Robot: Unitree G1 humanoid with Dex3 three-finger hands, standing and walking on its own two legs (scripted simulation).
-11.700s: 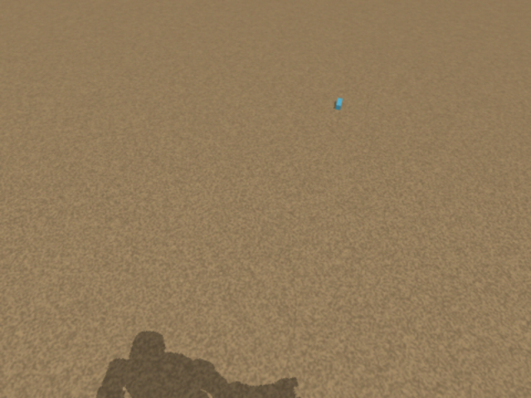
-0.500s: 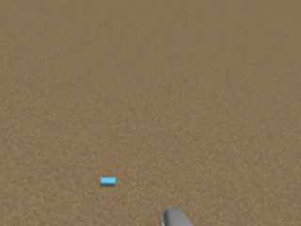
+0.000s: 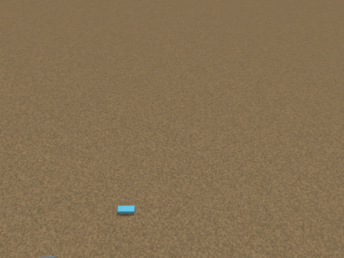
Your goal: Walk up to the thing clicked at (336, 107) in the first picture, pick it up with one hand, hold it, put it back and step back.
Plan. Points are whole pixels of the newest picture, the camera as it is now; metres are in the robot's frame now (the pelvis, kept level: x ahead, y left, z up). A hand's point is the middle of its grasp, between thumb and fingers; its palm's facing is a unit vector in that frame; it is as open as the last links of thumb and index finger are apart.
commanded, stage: stand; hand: left
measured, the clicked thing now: (126, 209) +0.51 +0.20 -0.76
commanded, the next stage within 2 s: none
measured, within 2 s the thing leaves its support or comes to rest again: neither
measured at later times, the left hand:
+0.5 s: hand out of the picture +0.09 +0.24 -0.15, palm faces -0.03 -0.94 -0.35, open 7.3 cm
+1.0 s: hand out of the picture +0.12 +0.23 -0.14, palm faces -0.02 -0.94 -0.35, open 7.3 cm
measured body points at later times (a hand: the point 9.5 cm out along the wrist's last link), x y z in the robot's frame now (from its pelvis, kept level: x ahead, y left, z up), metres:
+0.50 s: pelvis +0.02 -0.02 +0.01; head +0.04 -0.02 +0.46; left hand +0.09 +0.29 -0.12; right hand +0.12 -0.32 -0.12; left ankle +0.01 +0.12 -0.74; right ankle +0.08 -0.14 -0.74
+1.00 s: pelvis +0.03 -0.03 +0.01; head +0.05 -0.03 +0.46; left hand +0.12 +0.28 -0.12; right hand +0.11 -0.33 -0.13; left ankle +0.01 +0.12 -0.74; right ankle +0.08 -0.14 -0.74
